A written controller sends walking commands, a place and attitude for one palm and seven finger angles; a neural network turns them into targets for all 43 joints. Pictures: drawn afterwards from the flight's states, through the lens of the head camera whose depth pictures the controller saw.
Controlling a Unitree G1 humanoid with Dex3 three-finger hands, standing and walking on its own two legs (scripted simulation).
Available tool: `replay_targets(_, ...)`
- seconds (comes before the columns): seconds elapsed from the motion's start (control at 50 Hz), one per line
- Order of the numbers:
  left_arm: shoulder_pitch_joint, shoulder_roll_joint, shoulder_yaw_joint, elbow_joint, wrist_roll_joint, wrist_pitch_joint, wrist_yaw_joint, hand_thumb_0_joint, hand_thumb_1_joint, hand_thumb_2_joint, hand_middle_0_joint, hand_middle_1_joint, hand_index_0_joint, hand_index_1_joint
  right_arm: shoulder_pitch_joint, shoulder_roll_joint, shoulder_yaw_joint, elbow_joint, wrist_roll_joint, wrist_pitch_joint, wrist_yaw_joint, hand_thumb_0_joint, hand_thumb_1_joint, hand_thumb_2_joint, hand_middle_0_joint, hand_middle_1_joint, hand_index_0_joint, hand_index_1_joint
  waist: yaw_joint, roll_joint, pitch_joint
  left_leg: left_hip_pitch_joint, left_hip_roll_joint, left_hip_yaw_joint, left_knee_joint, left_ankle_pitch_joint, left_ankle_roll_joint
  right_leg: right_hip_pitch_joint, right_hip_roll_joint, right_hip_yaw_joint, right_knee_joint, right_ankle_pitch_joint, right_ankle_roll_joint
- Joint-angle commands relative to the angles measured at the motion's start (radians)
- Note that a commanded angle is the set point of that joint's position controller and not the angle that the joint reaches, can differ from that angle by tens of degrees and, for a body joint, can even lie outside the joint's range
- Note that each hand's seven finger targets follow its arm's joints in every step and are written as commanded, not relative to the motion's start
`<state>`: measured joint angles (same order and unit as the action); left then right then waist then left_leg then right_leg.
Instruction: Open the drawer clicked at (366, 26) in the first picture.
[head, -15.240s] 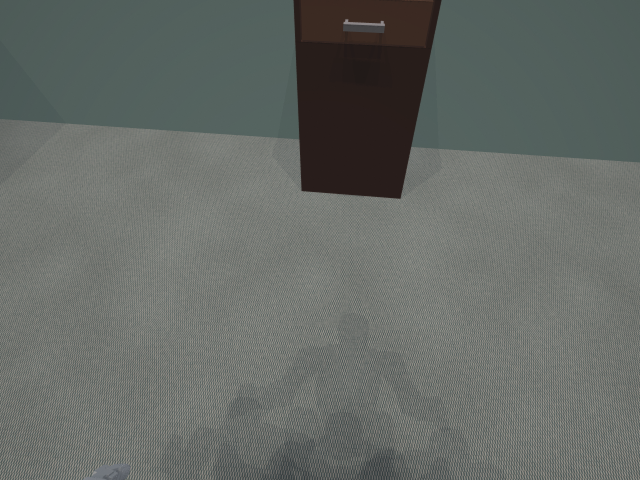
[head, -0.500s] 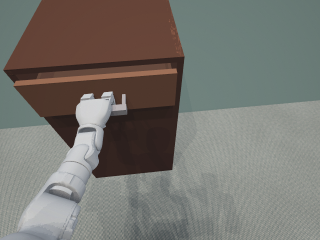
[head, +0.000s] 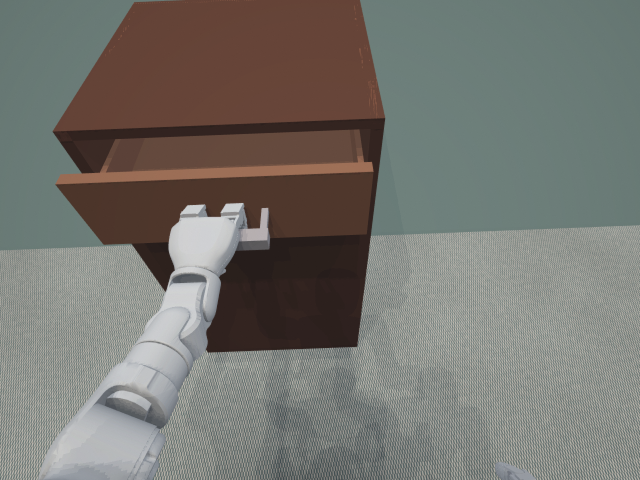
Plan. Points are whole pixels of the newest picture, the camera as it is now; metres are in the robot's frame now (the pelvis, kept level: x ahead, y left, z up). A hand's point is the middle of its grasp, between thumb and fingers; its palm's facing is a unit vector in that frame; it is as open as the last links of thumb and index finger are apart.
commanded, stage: pull the drawer open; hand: left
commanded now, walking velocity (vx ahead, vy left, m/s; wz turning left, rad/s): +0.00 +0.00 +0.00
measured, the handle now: (222, 228) +0.45 +0.16 +0.03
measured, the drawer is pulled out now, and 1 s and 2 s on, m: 0.09 0.14 0.29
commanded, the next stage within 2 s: none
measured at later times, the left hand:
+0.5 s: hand (216, 263) +0.41 +0.17 +0.01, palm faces -0.03 -0.04 -1.00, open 5.4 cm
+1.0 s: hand (211, 295) +0.35 +0.16 +0.01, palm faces +0.00 -0.05 -1.00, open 5.4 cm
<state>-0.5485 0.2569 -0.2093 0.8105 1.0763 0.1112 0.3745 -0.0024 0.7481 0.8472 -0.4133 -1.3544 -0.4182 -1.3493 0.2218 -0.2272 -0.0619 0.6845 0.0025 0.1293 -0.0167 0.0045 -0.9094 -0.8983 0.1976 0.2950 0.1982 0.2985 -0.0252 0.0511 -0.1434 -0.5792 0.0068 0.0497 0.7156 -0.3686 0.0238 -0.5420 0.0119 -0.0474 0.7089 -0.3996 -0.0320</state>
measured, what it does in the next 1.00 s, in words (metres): stands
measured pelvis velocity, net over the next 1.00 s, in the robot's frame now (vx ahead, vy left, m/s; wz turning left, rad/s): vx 0.00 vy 0.01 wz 0.00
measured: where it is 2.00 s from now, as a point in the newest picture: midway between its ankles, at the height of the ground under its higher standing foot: outside the picture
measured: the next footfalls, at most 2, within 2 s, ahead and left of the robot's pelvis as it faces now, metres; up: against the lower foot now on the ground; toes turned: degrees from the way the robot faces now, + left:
none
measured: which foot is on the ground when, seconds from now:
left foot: down 0.00-1.00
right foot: down 0.00-1.00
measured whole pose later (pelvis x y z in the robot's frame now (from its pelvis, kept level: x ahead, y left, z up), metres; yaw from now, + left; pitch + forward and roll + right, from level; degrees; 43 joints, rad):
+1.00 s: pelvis +0.00 +0.01 +0.00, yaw +0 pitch +10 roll +0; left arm -0.36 0.21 -0.32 0.58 1.07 0.20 0.37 0.00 0.74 0.84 -0.41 -1.35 -0.42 -1.35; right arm 0.12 -0.22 -0.05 0.65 0.01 0.12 -0.01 0.01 -0.91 -0.90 0.20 0.29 0.20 0.30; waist 0.03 0.05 -0.13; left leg -0.52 -0.01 0.05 0.70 -0.36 0.04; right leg -0.48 0.00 -0.04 0.70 -0.40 -0.02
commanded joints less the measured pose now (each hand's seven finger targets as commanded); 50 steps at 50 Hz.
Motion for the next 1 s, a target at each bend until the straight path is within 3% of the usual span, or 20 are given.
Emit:
replay_targets(0.0, -0.464, 0.144, 0.072, -0.142, -0.009, -0.025, 0.05, 0.0, 0.9, 0.9, -0.4, -1.35, -0.4, -1.35, 0.057, -0.123, -0.042, -0.074, -0.002, -0.031, -0.019, 0.0, -0.9, -0.9, 0.2, 0.3, 0.2, 0.3, -0.049, -0.067, -0.333, 0.217, -0.037, -0.011, -0.024, 0.396, 0.019, 0.114, 0.025, 0.04, -0.067, 0.47, -0.001)
replay_targets(0.04, -0.469, 0.184, 0.108, -0.109, -0.012, -0.04, 0.055, 0.0, 0.9, 0.9, -0.4, -1.35, -0.4, -1.35, 0.071, -0.129, -0.041, -0.066, -0.003, -0.036, -0.022, 0.0, -0.9, -0.9, 0.2, 0.3, 0.2, 0.3, -0.049, -0.112, -0.33, 0.189, -0.037, -0.016, -0.024, 0.377, 0.021, 0.125, 0.025, 0.041, -0.07, 0.457, 0.0)
replay_targets(0.22, -0.522, 0.203, 0.111, -0.067, -0.006, -0.069, 0.084, 0.0, 0.9, 0.9, -0.4, -1.35, -0.4, -1.35, 0.1, -0.131, -0.044, -0.055, 0.003, -0.061, -0.02, 0.0, -0.9, -0.9, 0.2, 0.3, 0.2, 0.3, -0.054, -0.062, -0.321, 0.144, -0.039, -0.008, -0.032, 0.28, 0.024, 0.092, 0.023, 0.056, -0.085, 0.362, 0.002)
replay_targets(0.24, -0.513, 0.235, 0.139, -0.037, -0.006, -0.066, 0.086, 0.0, 0.9, 0.9, -0.4, -1.35, -0.4, -1.35, 0.106, -0.135, -0.043, -0.05, 0.002, -0.061, -0.021, 0.0, -0.9, -0.9, 0.2, 0.3, 0.2, 0.3, -0.051, -0.087, -0.324, 0.125, -0.04, -0.012, -0.032, 0.27, 0.024, 0.107, 0.023, 0.058, -0.086, 0.35, 0.002)
replay_targets(0.3, -0.533, 0.201, 0.107, -0.036, -0.005, -0.061, 0.092, 0.0, 0.9, 0.9, -0.4, -1.35, -0.4, -1.35, 0.111, -0.134, -0.046, -0.047, 0.005, -0.066, -0.019, 0.0, -0.9, -0.9, 0.2, 0.3, 0.2, 0.3, -0.062, -0.07, -0.316, 0.129, -0.039, -0.009, -0.037, 0.251, 0.024, 0.084, 0.025, 0.055, -0.091, 0.325, 0.003)
replay_targets(0.34, -0.549, 0.221, 0.124, -0.029, -0.009, -0.061, 0.094, 0.0, 0.9, 0.9, -0.4, -1.35, -0.4, -1.35, 0.116, -0.139, -0.046, -0.043, 0.004, -0.068, -0.02, 0.0, -0.9, -0.9, 0.2, 0.3, 0.2, 0.3, -0.063, -0.086, -0.331, 0.128, -0.038, -0.013, -0.038, 0.25, 0.025, 0.09, 0.027, 0.056, -0.092, 0.315, 0.002)
replay_targets(0.38, -0.483, 0.187, 0.108, -0.03, -0.018, -0.06, 0.09, 0.0, 0.9, 0.9, -0.4, -1.35, -0.4, -1.35, 0.113, -0.134, -0.047, -0.052, 0.006, -0.069, -0.016, 0.0, -0.9, -0.9, 0.2, 0.3, 0.2, 0.3, -0.04, -0.055, -0.337, 0.141, -0.038, -0.008, -0.049, 0.263, 0.023, 0.102, 0.028, 0.052, -0.09, 0.328, -0.002)
replay_targets(0.44, -0.375, 0.194, 0.132, -0.03, -0.035, -0.061, 0.078, 0.0, 0.9, 0.9, -0.4, -1.35, -0.4, -1.35, 0.094, -0.136, -0.045, -0.068, 0.008, -0.069, -0.013, 0.0, -0.9, -0.9, 0.2, 0.3, 0.2, 0.3, -0.014, -0.083, -0.333, 0.132, -0.037, -0.002, -0.06, 0.265, 0.022, 0.141, 0.027, 0.055, -0.099, 0.333, -0.002)
replay_targets(0.5, -0.288, 0.122, 0.082, -0.084, -0.042, -0.061, 0.071, 0.0, 0.9, 0.9, -0.4, -1.35, -0.4, -1.35, 0.081, -0.134, -0.047, -0.088, 0.012, -0.07, -0.005, 0.0, -0.9, -0.9, 0.2, 0.3, 0.2, 0.3, -0.003, -0.069, -0.312, 0.162, -0.031, -0.001, -0.068, 0.292, 0.02, 0.12, 0.034, 0.041, -0.096, 0.343, -0.006)
replay_targets(0.54, -0.189, 0.128, 0.102, -0.12, -0.044, -0.05, 0.068, 0.0, 0.9, 0.9, -0.4, -1.35, -0.4, -1.35, 0.069, -0.137, -0.049, -0.102, 0.012, -0.069, 0.002, 0.0, -0.9, -0.9, 0.2, 0.3, 0.2, 0.3, 0.019, -0.096, -0.328, 0.174, -0.028, -0.002, -0.07, 0.341, 0.02, 0.153, 0.037, 0.037, -0.092, 0.386, -0.01)
replay_targets(0.6, -0.066, 0.079, 0.064, -0.254, -0.048, -0.026, 0.065, 0.0, 0.9, 0.9, -0.4, -1.35, -0.4, -1.35, 0.038, -0.134, -0.051, -0.13, 0.015, -0.068, 0.016, 0.0, -0.9, -0.9, 0.2, 0.3, 0.2, 0.3, 0.031, -0.077, -0.326, 0.216, -0.022, -0.001, -0.071, 0.416, 0.018, 0.161, 0.04, 0.028, -0.082, 0.451, -0.012)
replay_targets(0.66, 0.074, 0.089, 0.078, -0.358, -0.051, 0.011, 0.059, 0.0, 0.9, 0.9, -0.4, -1.35, -0.4, -1.35, 0.005, -0.137, -0.048, -0.149, 0.016, -0.061, 0.027, 0.0, -0.9, -0.9, 0.2, 0.3, 0.2, 0.3, 0.044, -0.096, -0.309, 0.235, -0.018, -0.003, -0.072, 0.474, 0.016, 0.184, 0.039, 0.026, -0.079, 0.499, -0.01)
replay_targets(0.72, 0.135, 0.033, 0.015, -0.477, -0.044, 0.057, 0.05, 0.0, 0.9, 0.9, -0.4, -1.35, -0.4, -1.35, -0.034, -0.131, -0.044, -0.167, 0.019, -0.057, 0.04, 0.0, -0.9, -0.9, 0.2, 0.3, 0.2, 0.3, 0.038, -0.075, -0.273, 0.28, -0.008, -0.014, -0.072, 0.538, 0.013, 0.157, 0.042, 0.014, -0.077, 0.497, -0.009)
replay_targets(0.76, 0.197, 0.066, 0.039, -0.539, -0.038, 0.084, 0.042, 0.0, 0.9, 0.9, -0.4, -1.35, -0.4, -1.35, -0.055, -0.131, -0.04, -0.176, 0.017, -0.051, 0.043, 0.0, -0.9, -0.9, 0.2, 0.3, 0.2, 0.3, 0.051, -0.079, -0.284, 0.296, -0.006, -0.016, -0.07, 0.571, 0.011, 0.179, 0.04, 0.017, -0.071, 0.514, -0.009)
replay_targets(0.8, -0.12, 0.084, 0.003, -0.512, -0.003, 0.101, 0.049, 0.0, 0.9, 0.9, -0.4, -1.35, -0.4, -1.35, -0.052, -0.132, -0.029, -0.135, 0.016, -0.04, 0.025, 0.0, -0.9, -0.9, 0.2, 0.3, 0.2, 0.3, -0.023, -0.066, -0.208, 0.297, -0.008, -0.03, -0.062, 0.491, 0.007, 0.085, 0.041, 0.011, -0.077, 0.446, -0.006)
replay_targets(0.82, -0.183, 0.102, 0.013, -0.472, 0.013, 0.106, 0.052, 0.0, 0.9, 0.9, -0.4, -1.35, -0.4, -1.35, -0.048, -0.129, -0.03, -0.12, 0.014, -0.039, 0.014, 0.0, -0.9, -0.9, 0.2, 0.3, 0.2, 0.3, -0.027, -0.066, -0.203, 0.294, -0.011, -0.033, -0.064, 0.449, 0.006, 0.068, 0.042, 0.01, -0.076, 0.399, -0.009)
replay_targets(0.86, -0.175, 0.114, 0.028, -0.436, 0.017, 0.115, 0.05, 0.0, 0.9, 0.9, -0.4, -1.35, -0.4, -1.35, -0.057, -0.122, -0.026, -0.117, 0.01, -0.038, 0.002, 0.0, -0.9, -0.9, 0.2, 0.3, 0.2, 0.3, -0.002, -0.039, -0.24, 0.318, -0.019, -0.031, -0.065, 0.445, 0.006, 0.082, 0.039, 0.014, -0.076, 0.39, -0.015)
replay_targets(0.88, -0.184, 0.065, -0.012, -0.425, 0.009, 0.116, 0.041, 0.0, 0.9, 0.9, -0.4, -1.35, -0.4, -1.35, -0.062, -0.115, -0.024, -0.119, 0.009, -0.037, 0.0, 0.0, -0.9, -0.9, 0.2, 0.3, 0.2, 0.3, -0.005, -0.034, -0.253, 0.329, -0.022, -0.032, -0.063, 0.456, 0.005, 0.082, 0.039, 0.01, -0.074, 0.4, -0.016)
replay_targets(0.94, -0.215, 0.076, 0.0, -0.412, -0.008, 0.096, 0.02, 0.0, 0.9, 0.9, -0.4, -1.35, -0.4, -1.35, -0.07, -0.116, -0.022, -0.121, 0.009, -0.032, -0.013, 0.0, -0.9, -0.9, 0.2, 0.3, 0.2, 0.3, -0.003, -0.071, -0.289, 0.332, -0.024, -0.035, -0.054, 0.485, 0.005, 0.117, 0.035, 0.016, -0.07, 0.441, -0.013)
replay_targets(0.98, -0.24, 0.037, -0.03, -0.396, -0.017, 0.076, 0.012, 0.0, 0.9, 0.9, -0.4, -1.35, -0.4, -1.35, -0.071, -0.108, -0.02, -0.122, 0.007, -0.035, -0.016, 0.0, -0.9, -0.9, 0.2, 0.3, 0.2, 0.3, -0.009, -0.09, -0.278, 0.322, -0.027, -0.035, -0.053, 0.459, 0.009, 0.109, 0.03, 0.013, -0.071, 0.433, -0.01)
